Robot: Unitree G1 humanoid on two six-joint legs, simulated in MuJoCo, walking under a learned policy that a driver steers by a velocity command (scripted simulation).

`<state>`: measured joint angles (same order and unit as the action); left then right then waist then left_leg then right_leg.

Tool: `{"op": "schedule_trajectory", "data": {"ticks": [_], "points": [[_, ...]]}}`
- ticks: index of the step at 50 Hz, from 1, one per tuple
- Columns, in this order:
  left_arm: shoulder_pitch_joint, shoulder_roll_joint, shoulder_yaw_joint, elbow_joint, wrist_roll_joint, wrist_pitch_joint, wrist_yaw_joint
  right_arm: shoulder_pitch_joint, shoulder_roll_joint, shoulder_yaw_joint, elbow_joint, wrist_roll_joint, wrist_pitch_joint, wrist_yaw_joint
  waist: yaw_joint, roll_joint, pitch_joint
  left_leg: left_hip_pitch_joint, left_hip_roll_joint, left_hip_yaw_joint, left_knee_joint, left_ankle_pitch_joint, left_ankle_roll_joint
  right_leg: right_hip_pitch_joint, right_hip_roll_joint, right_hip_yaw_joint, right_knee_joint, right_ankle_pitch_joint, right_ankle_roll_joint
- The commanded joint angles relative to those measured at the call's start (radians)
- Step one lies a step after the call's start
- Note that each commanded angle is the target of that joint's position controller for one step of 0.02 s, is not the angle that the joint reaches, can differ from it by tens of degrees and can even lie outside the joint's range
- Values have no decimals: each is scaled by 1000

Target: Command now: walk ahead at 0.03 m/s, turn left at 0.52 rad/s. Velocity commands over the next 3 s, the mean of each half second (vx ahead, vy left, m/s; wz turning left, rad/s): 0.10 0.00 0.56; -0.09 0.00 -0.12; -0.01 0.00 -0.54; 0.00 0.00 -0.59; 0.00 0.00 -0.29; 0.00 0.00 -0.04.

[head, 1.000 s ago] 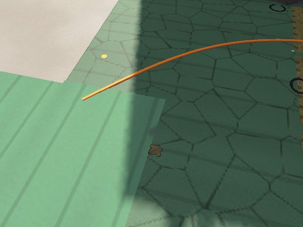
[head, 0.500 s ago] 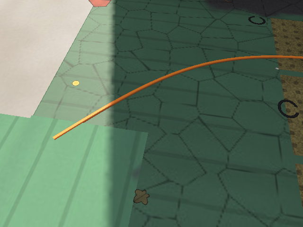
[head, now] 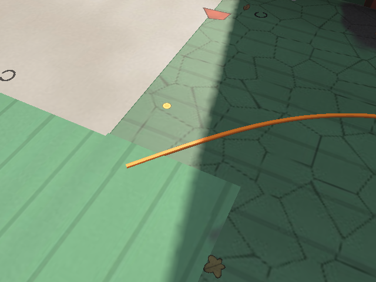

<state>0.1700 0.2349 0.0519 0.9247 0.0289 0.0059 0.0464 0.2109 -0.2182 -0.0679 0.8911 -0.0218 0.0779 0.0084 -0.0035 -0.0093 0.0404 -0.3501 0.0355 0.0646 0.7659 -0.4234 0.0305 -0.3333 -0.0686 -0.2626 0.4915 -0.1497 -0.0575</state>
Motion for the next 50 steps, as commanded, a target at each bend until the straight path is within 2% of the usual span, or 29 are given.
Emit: {"op": "schedule_trajectory", "data": {"ticks": [1, 2, 3, 4, 5, 6, 7, 8, 10, 13, 15, 17, 19, 21, 24, 26, 27, 28, 29, 30, 31, 32, 34, 36, 40, 45, 48, 49, 50], "points": [[-5, 168, 44, -51, -3, 11, -2, 130, -74, -17, -38, 1, -14, 8, -42, -48, -88, 187, -29, 13, -228, 85, 45, -25, -251, 175, -116, -164, -58], [40, 137, 45, -40, -1, 25, -10, 137, -112, -25, -44, -5, -27, 5, -41, 103, -43, 200, 51, -156, -435, 78, 74, -95, -179, 99, 59, -254, 16], [23, 60, 27, -106, -15, 32, -8, 116, -269, -57, -87, -3, -33, -6, -33, 386, 18, 172, 343, -623, -590, 103, 185, -341, 34, 39, 277, -474, 104], [-104, 90, 29, -133, 6, 39, -4, 175, -263, -65, -58, -15, -34, -25, -77, 217, 58, 71, 329, -592, -606, 44, 245, -315, 35, 215, 456, -416, 98], [-93, 83, 29, -138, -2, 36, -17, 143, -225, -55, -55, -12, -36, -36, -33, 165, 49, 61, 261, -519, -611, -163, 230, -317, 24, 262, 490, -309, 88], [-62, 103, 35, -126, -6, 24, -32, 81, -200, -47, -70, -2, -36, -36, 1, 160, 61, 68, 210, -480, -640, -256, 194, -324, 22, 270, 485, -215, 81], [-46, 126, 44, -116, 6, 12, -43, 39, -192, -43, -91, 5, -40, -32, 12, 176, 42, 119, 176, -460, -652, -220, 179, -338, 31, 265, 498, -159, 76], [-27, 132, 47, -100, 17, 4, -53, 30, -164, -35, -100, 7, -50, -26, 12, 153, 16, 166, 151, -431, -644, -146, 181, -336, 31, 264, 510, -122, 76], [-40, 111, 45, -103, 15, -3, -63, 85, -156, -34, -89, 13, -72, -14, -3, 90, -17, 261, 143, -427, -630, -60, 185, -361, 33, 270, 496, -87, 80], [-80, 96, 39, -121, 7, -8, -58, 153, -172, -39, -70, 13, -96, -14, -28, 97, -2, 322, 135, -427, -608, 64, 198, -384, 37, 280, 421, -69, 98], [-86, 91, 35, -131, -3, -10, -44, 175, -183, -41, -65, 11, -99, -22, -31, 115, 6, 321, 127, -401, -541, 350, 211, -351, 54, 280, 363, -108, 113], [-79, 86, 28, -138, -14, -9, -31, 186, -200, -47, -69, 8, -95, -24, -31, 126, -24, 319, 130, -380, -446, 678, 219, -290, 70, 280, 325, -154, 114], [-80, 94, 23, -151, -24, -4, -20, 180, -215, -51, -82, 7, -85, -25, -35, 132, -58, 309, 139, -392, -372, 903, 218, -230, 83, 284, 309, -184, 102], [-77, 110, 21, -166, -32, 1, -12, 156, -225, -55, -100, 7, -71, -25, -35, 136, -78, 297, 144, -427, -329, 1028, 205, -182, 95, 293, 292, -193, 88], [-41, 129, 19, -180, -40, 2, -4, 101, -236, -59, -123, 9, -53, -27, -23, 140, -87, 295, 141, -478, -291, 1082, 169, -103, 99, 310, 200, -194, 71], [19, 128, 17, -172, -39, -3, 2, 43, -229, -56, -137, 20, -43, -28, 9, 135, -89, 253, 98, -473, -249, 984, 108, 38, 97, 301, 8, -84, 58], [55, 132, 18, -165, -27, -10, 6, 20, -214, -50, -143, 31, -43, -31, 31, 108, -98, 206, 55, -445, -201, 861, 59, 149, 65, 313, -135, 97, 46], [40, 189, 27, -177, -14, -16, 12, 82, -161, -34, -147, 30, -44, -33, -13, -57, -136, 120, -37, -353, -60, 555, 13, 264, -114, 483, -152, 416, -2], [8, 243, 26, -202, -24, -3, 4, 186, -123, -33, -127, 27, -33, -44, -48, -224, -155, -15, -253, -257, 99, -204, -9, 316, -315, 692, -80, 995, -146], [74, 214, 18, -185, -36, 4, -7, 211, -169, -39, -100, 5, -17, -50, -13, -201, -223, 15, -231, -260, 290, -298, -15, 264, -369, 742, -99, 1013, -248], [27, 165, 4, -188, -35, 4, -14, 170, -181, -42, -85, 4, -9, -50, -30, -118, -158, 6, -219, -289, 367, -227, -14, 206, -296, 675, -106, 885, -231], [-38, 151, 1, -194, -30, 8, -18, 129, -183, -41, -82, 5, -5, -49, -44, -96, -95, -21, -206, -281, 390, -162, -21, 167, -210, 593, -107, 750, -183], [-79, 157, 4, -203, -23, 12, -23, 100, -189, -36, -80, 2, 2, -39, -51, -149, -102, -36, -172, -222, 375, -73, -48, 180, -117, 543, -132, 564, -128], [-54, 166, 11, -194, -26, 20, -31, 60, -178, -26, -88, 4, 8, -33, -30, -143, -117, -54, -142, -139, 320, -48, -75, 215, -86, 563, -156, 401, -119], [30, 205, 34, -156, -22, 27, -39, -26, -153, -9, -110, 11, 7, -39, 20, -154, -89, -70, -123, -127, 133, -65, -81, 255, -81, 664, -207, 107, -125], [14, 214, 52, -147, -14, 43, -51, 2, -152, -2, -99, 21, -19, -49, 12, -165, -95, 74, -137, -125, -68, -58, -37, 161, -67, 738, -274, -102, -117], [-32, 213, 62, -152, -17, 58, -58, 112, -150, -1, -66, 24, -36, -58, -35, -179, -89, 243, -159, -102, -323, 39, 12, 54, -20, 747, -303, -213, -54], [-55, 207, 63, -160, -24, 59, -57, 165, -159, -3, -50, 17, -42, -67, -61, -175, -75, 337, -151, -91, -464, 106, 32, -23, 27, 710, -296, -264, 3], [-38, 177, 59, -169, -34, 56, -55, 167, -231, -19, -55, 5, -47, -79, -48, -41, -61, 404, -11, -238, -595, -2, 65, -139, 114, 617, -152, -344, 70]]}}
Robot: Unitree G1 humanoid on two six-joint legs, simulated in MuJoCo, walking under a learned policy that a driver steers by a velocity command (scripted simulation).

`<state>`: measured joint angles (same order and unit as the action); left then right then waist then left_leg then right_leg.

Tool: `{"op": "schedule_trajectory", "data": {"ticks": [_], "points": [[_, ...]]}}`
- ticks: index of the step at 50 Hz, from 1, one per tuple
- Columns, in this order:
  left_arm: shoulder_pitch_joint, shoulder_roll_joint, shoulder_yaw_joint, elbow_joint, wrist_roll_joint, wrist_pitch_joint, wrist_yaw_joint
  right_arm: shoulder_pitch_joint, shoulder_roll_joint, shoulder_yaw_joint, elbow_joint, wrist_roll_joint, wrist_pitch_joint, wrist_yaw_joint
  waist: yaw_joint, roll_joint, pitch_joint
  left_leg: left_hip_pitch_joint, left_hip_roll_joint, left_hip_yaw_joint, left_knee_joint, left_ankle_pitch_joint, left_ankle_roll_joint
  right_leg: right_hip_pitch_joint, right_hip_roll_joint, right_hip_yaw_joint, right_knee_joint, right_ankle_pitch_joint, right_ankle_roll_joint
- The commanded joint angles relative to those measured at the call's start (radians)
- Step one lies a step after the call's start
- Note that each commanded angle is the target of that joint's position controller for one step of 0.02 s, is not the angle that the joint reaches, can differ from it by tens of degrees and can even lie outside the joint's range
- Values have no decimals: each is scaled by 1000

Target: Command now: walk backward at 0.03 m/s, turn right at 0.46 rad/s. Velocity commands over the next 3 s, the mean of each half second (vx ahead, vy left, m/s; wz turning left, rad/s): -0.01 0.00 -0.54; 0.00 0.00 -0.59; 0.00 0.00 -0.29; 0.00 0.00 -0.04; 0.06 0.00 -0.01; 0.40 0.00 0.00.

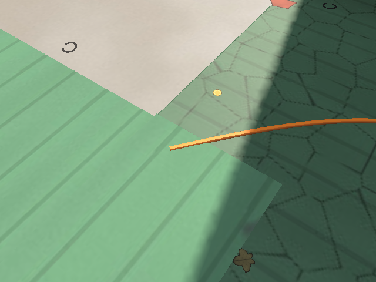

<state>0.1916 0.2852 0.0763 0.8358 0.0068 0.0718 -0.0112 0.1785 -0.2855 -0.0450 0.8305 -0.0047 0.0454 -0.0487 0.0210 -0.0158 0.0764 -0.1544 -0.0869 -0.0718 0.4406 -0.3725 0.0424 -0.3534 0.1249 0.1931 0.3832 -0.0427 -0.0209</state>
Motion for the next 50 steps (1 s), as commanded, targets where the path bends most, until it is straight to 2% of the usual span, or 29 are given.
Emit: {"op": "schedule_trajectory", "data": {"ticks": [1, 2, 3, 4, 5, 7, 10, 12, 15, 18, 20, 21, 22, 23, 24, 25, 26, 27, 28, 29, 31, 36, 41, 46, 48, 49, 50], "points": [[-13, 80, 32, -83, -24, -15, 8, 64, -259, -61, -54, -13, -15, -27, -33, 266, -100, 97, 413, -445, -338, -206, 153, -198, 80, -55, 325, -482, 49], [-45, 166, 49, -67, 14, -17, 17, -39, -213, -47, -76, -34, -16, -16, -18, 151, -7, -130, 464, -385, -332, -114, 208, -191, -8, -73, 531, -467, 49], [-11, 165, 54, -49, 14, -16, 11, -92, -135, -24, -95, -32, -24, -12, 25, 104, -5, -196, 395, -297, -297, 12, 195, -110, -14, -63, 659, -412, 37], [38, 145, 50, -28, 20, -13, 3, -137, -94, -12, -104, -29, -31, -9, 62, 101, -2, -189, 325, -189, -259, 124, 156, -107, -19, -71, 746, -357, 30], [67, 137, 48, -15, 25, -6, -3, -140, -90, -8, -114, -26, -37, -8, 64, 125, -19, -140, 286, -122, -230, 201, 137, -125, -24, -89, 807, -330, 33], [53, 128, 40, -16, 23, 1, -16, -72, -95, -7, -110, -22, -40, -6, 19, 142, -21, -28, 269, -65, -182, 354, 147, -190, -45, -128, 797, -338, 56], [-33, 108, 25, -56, 16, 5, -27, 73, -135, -21, -69, -19, -41, -5, -60, 145, -35, 173, 316, -70, -125, 532, 175, -258, -73, -147, 657, -379, 86], [-55, 99, 18, -75, 9, 9, -32, 104, -155, -30, -58, -21, -39, -1, -77, 162, -50, 220, 341, -57, -99, 598, 180, -232, -85, -167, 573, -419, 87], [-72, 85, 8, -102, -3, 11, -37, 84, -171, -38, -63, -26, -38, 15, -77, 188, -64, 168, 350, -2, -67, 652, 168, -112, -96, -221, 444, -450, 65], [-61, 86, 6, -119, -13, 8, -34, 60, -187, -47, -65, -27, -38, 28, -64, 209, -88, 119, 362, 33, -23, 697, 153, -2, -87, -264, 331, -442, 34], [-25, 80, 5, -118, -10, 0, -31, 36, -192, -52, -66, -18, -36, 33, -32, 196, -103, 83, 361, 63, 40, 649, 120, 87, -78, -283, 179, -352, 10], [9, 81, 5, -110, 0, -10, -24, 28, -189, -53, -64, -12, -34, 33, 1, 155, -112, 22, 346, 102, 112, 554, 72, 181, -73, -273, 29, -210, -5], [49, 137, 19, -103, 16, -25, -12, 62, -166, -49, -60, -14, -33, 35, 19, 12, -136, -121, 298, 164, 284, 353, 7, 329, -156, -108, -90, -128, -31], [61, 308, 53, -130, 12, -41, -7, 50, -60, -22, -133, -27, -26, 39, -12, -282, -127, -432, 119, 232, 514, -256, -76, 436, -491, 332, -80, 327, -152], [153, 299, 62, -104, -4, -42, -8, -35, -96, -21, -145, -28, -12, 20, 76, -162, -158, -433, 103, 72, 636, -294, -71, 377, -514, 316, -50, 418, -277], [112, 242, 46, -103, -3, -40, -4, -31, -109, -26, -137, -15, -4, 21, 34, -110, -98, -449, 124, 45, 687, -220, -67, 339, -456, 232, -52, 349, -280], [29, 188, 30, -117, -4, -35, 2, -23, -120, -29, -122, -5, -8, 26, 0, -82, -47, -440, 141, 30, 666, -121, -64, 286, -381, 158, -70, 257, -239], [-23, 164, 22, -130, -6, -32, 8, -16, -134, -34, -116, -10, -13, 30, -21, -95, -38, -435, 144, 28, 637, -60, -66, 282, -326, 122, -77, 220, -201], [-34, 153, 18, -136, -9, -32, 13, 9, -144, -37, -105, -23, -12, 36, -27, -114, -56, -411, 136, 38, 642, -21, -75, 281, -294, 96, -74, 264, -193], [-20, 154, 17, -135, -9, -32, 12, 25, -141, -38, -99, -27, -10, 40, -28, -103, -84, -396, 124, 41, 651, -3, -81, 291, -283, 88, -67, 297, -193], [14, 172, 22, -127, -9, -38, 8, 24, -126, -34, -104, -22, -5, 45, -22, -74, -103, -399, 115, 40, 632, 12, -90, 306, -281, 101, -61, 302, -195], [72, 190, 29, -117, 2, -39, 12, -31, -118, -30, -131, -19, 4, 35, 7, -99, -80, -432, 100, 27, 514, 2, -98, 307, -277, 186, -61, 180, -206], [91, 208, 36, -122, 11, -37, 14, -73, -113, -22, -158, -12, -6, 29, 18, -91, -90, -381, 73, 10, 414, -15, -84, 280, -274, 270, -27, 182, -215], [59, 214, 41, -128, 13, -32, 9, -57, -118, -13, -176, 2, -22, 19, 2, -108, -107, -234, 33, -3, 264, -35, -56, 236, -252, 349, 21, 298, -188], [17, 209, 40, -133, 5, -30, 9, 2, -115, -10, -166, 4, -32, 10, -38, -108, -107, -102, 25, -6, 88, 31, -44, 187, -216, 366, 44, 258, -140], [-12, 198, 36, -137, -6, -30, 12, 44, -116, -10, -156, -3, -40, 2, -71, -91, -102, 6, 41, -8, -77, 140, -38, 126, -176, 347, 79, 158, -93], [18, 147, 22, -145, -13, -35, 13, 52, -174, -21, -157, -15, -48, -10, -51, 32, -121, 119, 196, -144, -182, 142, -7, 26, -104, 260, 190, -93, -32]]}}
Over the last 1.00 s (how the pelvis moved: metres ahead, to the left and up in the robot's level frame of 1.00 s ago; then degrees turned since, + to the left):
0.00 -0.01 0.01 9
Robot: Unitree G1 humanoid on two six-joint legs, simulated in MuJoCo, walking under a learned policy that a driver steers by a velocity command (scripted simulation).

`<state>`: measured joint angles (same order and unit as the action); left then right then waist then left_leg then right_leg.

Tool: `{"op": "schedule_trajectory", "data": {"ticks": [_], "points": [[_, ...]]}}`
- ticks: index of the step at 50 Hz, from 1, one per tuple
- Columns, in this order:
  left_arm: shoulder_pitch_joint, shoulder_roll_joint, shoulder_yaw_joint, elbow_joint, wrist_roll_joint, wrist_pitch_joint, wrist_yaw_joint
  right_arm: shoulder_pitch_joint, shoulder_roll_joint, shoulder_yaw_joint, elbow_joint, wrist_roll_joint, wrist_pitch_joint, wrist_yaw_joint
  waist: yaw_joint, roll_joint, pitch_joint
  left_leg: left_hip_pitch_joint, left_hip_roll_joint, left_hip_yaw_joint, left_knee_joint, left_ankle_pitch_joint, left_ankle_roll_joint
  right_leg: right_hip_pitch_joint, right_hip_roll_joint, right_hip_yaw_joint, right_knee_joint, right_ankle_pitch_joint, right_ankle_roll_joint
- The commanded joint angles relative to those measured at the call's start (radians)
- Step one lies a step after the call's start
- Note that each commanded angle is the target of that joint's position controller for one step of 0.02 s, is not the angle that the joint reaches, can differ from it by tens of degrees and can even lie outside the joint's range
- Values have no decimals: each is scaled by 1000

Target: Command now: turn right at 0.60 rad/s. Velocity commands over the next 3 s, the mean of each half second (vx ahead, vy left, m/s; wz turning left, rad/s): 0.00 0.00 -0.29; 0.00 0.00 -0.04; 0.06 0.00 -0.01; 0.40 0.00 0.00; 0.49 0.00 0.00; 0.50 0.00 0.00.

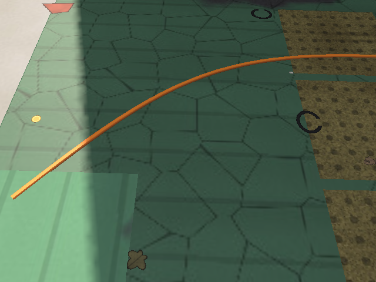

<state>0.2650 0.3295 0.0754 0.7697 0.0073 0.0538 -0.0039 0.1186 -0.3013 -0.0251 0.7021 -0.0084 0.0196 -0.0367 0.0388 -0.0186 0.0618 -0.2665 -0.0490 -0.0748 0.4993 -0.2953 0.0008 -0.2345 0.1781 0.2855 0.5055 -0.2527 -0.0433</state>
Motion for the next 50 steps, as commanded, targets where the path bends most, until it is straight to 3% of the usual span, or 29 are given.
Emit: {"op": "schedule_trajectory", "data": {"ticks": [1, 2, 3, 4, 5, 7, 12, 16, 18, 19, 20, 21, 22, 23, 24, 25, 26, 27, 30, 35, 50], "points": [[45, 29, 7, -82, -8, -21, 8, 44, -233, -47, -67, -8, -16, -25, -2, 239, -122, 314, 412, -406, -270, 199, 116, -246, 0, -44, 274, -300, 37], [36, 138, 34, -65, 20, -13, 17, 70, -235, -54, -56, -8, -4, -14, -33, 197, -120, 191, 457, -430, -233, 291, 221, -256, -13, -130, 444, -373, 48], [21, 156, 43, -54, 24, -8, 15, 60, -167, -36, -59, -5, -3, -4, -20, 126, -82, 138, 410, -362, -229, 312, 229, -240, -49, -118, 533, -319, 52], [18, 140, 42, -38, 22, -2, 6, 16, -122, -24, -62, -2, -5, 2, -7, 108, -40, 87, 338, -255, -227, 312, 206, -227, -63, -122, 583, -255, 58], [28, 126, 39, -28, 15, 5, -5, -12, -107, -19, -69, -10, -6, 3, 4, 137, -44, 87, 280, -179, -220, 329, 182, -219, -62, -138, 620, -210, 69], [28, 106, 30, -20, 6, 11, -19, 12, -107, -19, -58, -12, -13, -1, -11, 170, -58, 120, 243, -109, -198, 452, 184, -227, -54, -157, 644, -182, 88], [-47, 64, 5, -22, 4, 20, -13, 95, -109, -21, -8, -10, -28, 6, -55, 169, -82, 223, 265, -101, -166, 506, 211, -214, -72, -162, 439, -195, 95], [-74, 38, -20, -8, -2, 22, -3, 104, -128, -26, 21, -18, -21, 22, -67, 204, -89, 164, 257, -92, -142, 491, 211, -50, -99, -253, 178, -226, 69], [-47, 29, -27, 12, -4, 15, 4, 108, -134, -28, 39, -15, -13, 27, -45, 201, -90, 140, 250, -93, -105, 539, 197, 34, -105, -282, 8, -128, 48], [-16, 20, -33, 29, 0, 6, 9, 102, -130, -26, 48, -9, -9, 29, -18, 177, -88, 101, 239, -80, -75, 536, 164, 119, -115, -287, -160, 17, 34], [-21, 42, -34, 33, 11, -6, 15, 125, -116, -22, 57, -9, -12, 29, -20, 132, -98, 36, 228, -76, -58, 461, 112, 219, -164, -216, -251, 138, 19], [-14, 102, -30, 27, 31, -22, 23, 150, -70, -10, 40, -8, -19, 35, -42, -18, -148, -49, 175, -18, 34, 272, 60, 324, -344, -16, -281, 204, -11], [-93, 124, -33, 33, 16, -28, 25, 158, -17, 8, 41, 5, -12, 29, -85, -148, -90, 9, 84, 55, -49, -26, 32, 128, -447, 43, -225, 395, -101], [-132, 66, -47, 32, 9, -36, 21, 147, -51, 3, 69, -5, -2, 20, -78, -106, -72, 89, 98, 52, -68, -34, 24, 85, -411, 6, -209, 329, -111], [-147, 47, -57, 36, 10, -43, 21, 130, -64, -1, 81, -8, -1, 20, -75, -102, -54, 104, 91, 44, -102, 45, 23, 74, -360, -25, -207, 257, -80], [-142, 47, -59, 48, 14, -44, 24, 123, -72, -3, 95, -7, -4, 22, -68, -107, -47, 129, 98, 38, -127, 118, 18, 69, -318, -50, -209, 210, -52], [-117, 55, -60, 62, 9, -49, 30, 124, -92, -10, 105, -9, -6, 26, -58, -115, -37, 133, 107, 31, -124, 170, 18, 67, -293, -64, -215, 213, -37], [-96, 58, -60, 81, 5, -51, 33, 141, -87, -7, 121, -8, -10, 29, -59, -102, -44, 135, 118, 26, -133, 202, 17, 87, -280, -80, -212, 231, -30], [-73, 45, -64, 121, -1, -55, 35, 157, -63, 1, 169, -5, -15, 25, -55, -28, -38, 130, 125, 22, -156, 216, 11, 115, -271, -96, -197, 252, -30], [-71, 38, -69, 173, 0, -60, 37, 156, -51, 5, 229, -5, -11, 19, -56, 7, -25, 148, 132, 18, -165, 217, 10, 92, -263, -103, -207, 232, -33], [-5, 7, -85, 296, -1, -65, 45, 167, -24, 18, 357, -2, -8, 6, -55, 14, -21, 164, 144, 17, -152, 225, 17, 78, -248, -121, -212, 248, -29]]}}
Over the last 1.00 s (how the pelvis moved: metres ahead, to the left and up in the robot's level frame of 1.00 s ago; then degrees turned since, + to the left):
-0.02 -0.02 0.00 -36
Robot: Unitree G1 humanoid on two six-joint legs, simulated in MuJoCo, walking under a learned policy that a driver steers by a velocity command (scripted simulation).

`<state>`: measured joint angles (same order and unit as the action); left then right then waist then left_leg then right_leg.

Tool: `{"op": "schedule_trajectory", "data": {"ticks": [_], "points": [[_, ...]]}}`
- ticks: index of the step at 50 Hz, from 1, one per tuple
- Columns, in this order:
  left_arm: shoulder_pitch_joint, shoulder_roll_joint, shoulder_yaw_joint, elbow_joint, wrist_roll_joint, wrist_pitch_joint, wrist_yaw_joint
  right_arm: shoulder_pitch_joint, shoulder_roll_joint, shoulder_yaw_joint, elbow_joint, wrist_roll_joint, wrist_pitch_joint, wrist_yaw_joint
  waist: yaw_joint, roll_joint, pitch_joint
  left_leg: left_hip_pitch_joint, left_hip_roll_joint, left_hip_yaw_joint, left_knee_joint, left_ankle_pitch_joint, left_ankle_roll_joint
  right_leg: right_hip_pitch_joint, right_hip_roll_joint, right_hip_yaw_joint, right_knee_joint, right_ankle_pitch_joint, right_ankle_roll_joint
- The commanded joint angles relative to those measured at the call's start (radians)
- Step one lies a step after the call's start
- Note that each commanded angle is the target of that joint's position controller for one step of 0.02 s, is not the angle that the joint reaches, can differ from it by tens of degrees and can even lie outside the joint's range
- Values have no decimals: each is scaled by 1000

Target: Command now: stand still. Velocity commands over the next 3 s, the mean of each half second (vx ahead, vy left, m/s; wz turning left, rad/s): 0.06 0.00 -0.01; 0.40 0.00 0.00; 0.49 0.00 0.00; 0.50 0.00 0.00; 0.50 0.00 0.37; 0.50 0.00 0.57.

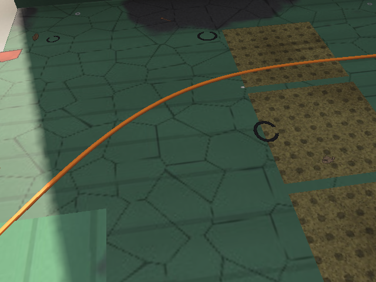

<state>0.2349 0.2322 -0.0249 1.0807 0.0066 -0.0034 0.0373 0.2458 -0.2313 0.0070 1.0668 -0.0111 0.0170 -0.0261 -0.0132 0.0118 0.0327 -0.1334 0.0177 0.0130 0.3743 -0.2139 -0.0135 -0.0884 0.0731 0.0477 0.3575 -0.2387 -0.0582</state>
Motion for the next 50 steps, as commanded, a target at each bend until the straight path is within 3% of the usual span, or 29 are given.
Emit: {"op": "schedule_trajectory", "data": {"ticks": [1, 16, 17, 19, 20, 22, 23, 25, 28, 30, 31, 32, 33, 34, 35, 36, 38, 40, 42, 46, 48, 50], "points": [[31, 101, 14, -9, 0, -8, 5, 41, -91, -13, -2, 0, -5, -5, -3, -16, 9, 30, 78, -71, -26, 143, 32, -69, -143, 115, -63, 234, -14], [91, 54, 10, 44, 1, -8, 10, 72, -48, -4, 60, 0, -7, -14, 4, -9, 29, 4, 77, -73, -20, 136, 35, -72, -137, 103, -52, 221, -12], [102, 49, 9, 48, 2, -7, 10, 81, -41, -2, 65, -1, -7, -13, 6, -13, 9, 9, 67, -67, -22, 65, 36, -66, -130, 102, -65, 125, -16], [117, 84, 27, 49, 2, 2, 9, 76, -49, -11, 58, -8, -3, -10, 15, -48, 35, -43, 11, -23, 52, -168, 52, -97, -115, 131, -79, -208, -52], [137, 105, 40, 49, 4, 8, 7, 62, -48, -14, 45, -15, -1, -5, 26, -80, 72, -117, -17, -4, 109, -278, 61, -117, -136, 182, -101, -397, -83], [209, 126, 59, 59, 8, 13, 3, 12, -13, -9, 8, -32, -6, 8, 61, -141, 157, -284, -44, 48, 255, -310, 69, -115, -252, 353, -190, -624, -161], [226, 123, 64, 60, 11, 10, 1, -9, -2, -7, -11, -37, -16, 13, 68, -156, 184, -334, -22, 50, 323, -269, 76, -118, -309, 424, -220, -630, -197], [229, 118, 72, 52, 22, -7, -3, -48, -24, -16, -48, -29, -40, 21, 70, -136, 182, -416, 14, 14, 414, -278, 87, -73, -350, 458, -238, -503, -228], [184, 115, 81, 33, 15, -32, -7, -23, -33, -29, -70, -12, -72, 36, 27, -116, 135, -325, 19, 27, 301, -216, 96, -64, -308, 335, -189, -290, -192], [108, 109, 83, 9, 0, -38, -9, 134, -5, -35, -23, -1, -81, 36, -64, -91, 100, 0, -37, 89, 103, -66, 98, -243, -231, 207, -92, -210, -141], [96, 85, 76, -3, 5, -45, -12, 245, -25, -49, 18, -2, -82, 29, -102, -27, 66, 196, -47, 61, 55, -66, 92, -358, -176, 145, 28, -159, -112], [76, 25, 58, -28, 11, -58, -20, 368, -99, -69, 38, -19, -90, 18, -148, 173, 16, 318, 161, -236, -114, -272, 115, -461, -63, -2, 341, -145, -65], [81, 9, 56, -63, 18, -64, -29, 471, -192, -91, 67, -6, -80, 20, -143, 323, -8, 347, 360, -633, -259, -497, 206, -628, 20, -81, 596, -307, -41], [57, 66, 68, -65, 42, -61, -37, 367, -125, -76, 48, -7, -71, 18, -74, 140, 92, 227, 365, -624, -261, -560, 221, -659, -64, -24, 745, -256, -53], [42, 44, 65, -64, 40, -65, -49, 259, -91, -66, 5, -8, -78, 24, -34, 49, 146, 137, 328, -532, -259, -472, 213, -659, -105, -6, 776, -143, -56], [54, 20, 60, -56, 29, -71, -57, 201, -78, -61, -16, -9, -88, 27, -4, 23, 144, 100, 280, -426, -266, -317, 198, -622, -131, -4, 760, -61, -46], [61, 24, 65, -50, 33, -65, -66, 197, -42, -47, -15, -6, -107, 24, 18, 30, 107, 106, 213, -272, -263, -53, 173, -578, -146, -35, 734, 15, -22], [45, 29, 70, -59, 30, -52, -67, 266, -33, -40, 15, -4, -117, 21, 19, 52, 79, 157, 186, -181, -226, 229, 162, -598, -133, -73, 733, 40, -8], [-22, 19, 70, -85, 27, -42, -66, 316, -29, -33, 34, -3, -118, 18, 10, 63, 77, 172, 170, -123, -208, 405, 158, -633, -125, -103, 708, 61, 5], [-221, -6, 56, -165, 18, -37, -68, 336, -17, -21, 38, -6, -119, 11, -19, 71, 119, 135, 139, -63, -219, 557, 153, -617, -95, -162, 494, 128, 17], [-288, -19, 46, -191, 11, -38, -67, 347, -23, -19, 43, -7, -121, 6, -31, 82, 127, 130, 137, -44, -220, 618, 151, -551, -70, -191, 355, 160, 6], [-301, -7, 46, -205, 8, -39, -61, 350, -38, -21, 50, -9, -123, 1, -24, 92, 118, 157, 157, -34, -197, 737, 152, -474, -47, -209, 275, 159, -23]]}}
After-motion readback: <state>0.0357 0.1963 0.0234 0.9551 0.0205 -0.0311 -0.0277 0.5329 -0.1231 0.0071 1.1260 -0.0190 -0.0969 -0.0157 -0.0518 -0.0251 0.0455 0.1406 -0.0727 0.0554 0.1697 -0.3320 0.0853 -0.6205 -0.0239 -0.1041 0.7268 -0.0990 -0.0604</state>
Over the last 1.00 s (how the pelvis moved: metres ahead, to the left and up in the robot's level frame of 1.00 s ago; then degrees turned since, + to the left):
0.01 -0.02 0.01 -6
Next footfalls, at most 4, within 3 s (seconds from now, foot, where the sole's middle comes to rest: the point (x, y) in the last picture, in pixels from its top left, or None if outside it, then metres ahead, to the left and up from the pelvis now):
0.62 left None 0.11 0.13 -0.78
1.10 right None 0.45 0.01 -0.78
1.64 left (155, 222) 0.76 0.16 -0.78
2.20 right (196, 161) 1.07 -0.01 -0.78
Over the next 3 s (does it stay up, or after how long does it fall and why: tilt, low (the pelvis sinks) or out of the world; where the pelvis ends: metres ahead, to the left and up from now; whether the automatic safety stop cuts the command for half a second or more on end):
stays up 1.26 0.20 0.00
